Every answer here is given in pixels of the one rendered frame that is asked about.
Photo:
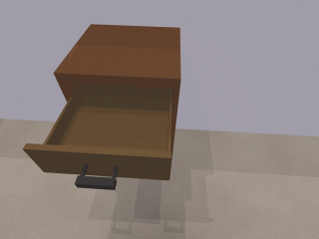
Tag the cabinet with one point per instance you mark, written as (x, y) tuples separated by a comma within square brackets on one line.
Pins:
[(125, 56)]

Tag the drawer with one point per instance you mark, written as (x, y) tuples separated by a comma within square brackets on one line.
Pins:
[(106, 126)]

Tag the handle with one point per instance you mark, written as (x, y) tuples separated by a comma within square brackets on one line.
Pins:
[(96, 182)]

